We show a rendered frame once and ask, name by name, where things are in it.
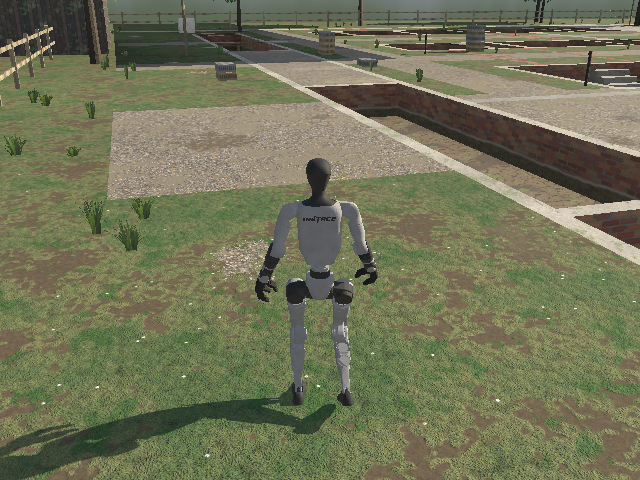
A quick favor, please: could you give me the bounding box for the left robot shin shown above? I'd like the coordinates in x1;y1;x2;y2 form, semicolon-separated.
290;327;305;392

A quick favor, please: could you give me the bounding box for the robot right forearm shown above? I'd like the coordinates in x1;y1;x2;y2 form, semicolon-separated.
358;240;376;273

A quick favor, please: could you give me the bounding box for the robot right thigh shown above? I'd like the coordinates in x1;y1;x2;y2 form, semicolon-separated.
331;279;353;342

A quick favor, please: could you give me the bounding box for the left robot upper arm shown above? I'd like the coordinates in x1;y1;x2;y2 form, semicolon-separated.
270;202;299;259

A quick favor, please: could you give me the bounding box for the right robot hand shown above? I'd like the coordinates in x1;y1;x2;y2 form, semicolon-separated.
355;268;378;285

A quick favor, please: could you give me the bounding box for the left robot hand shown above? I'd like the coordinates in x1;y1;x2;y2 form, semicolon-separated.
255;273;278;302

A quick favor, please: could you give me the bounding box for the right robot upper arm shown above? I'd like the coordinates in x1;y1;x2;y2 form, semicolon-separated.
340;201;369;255

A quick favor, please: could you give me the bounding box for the robot left forearm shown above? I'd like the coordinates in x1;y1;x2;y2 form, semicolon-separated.
258;242;280;283

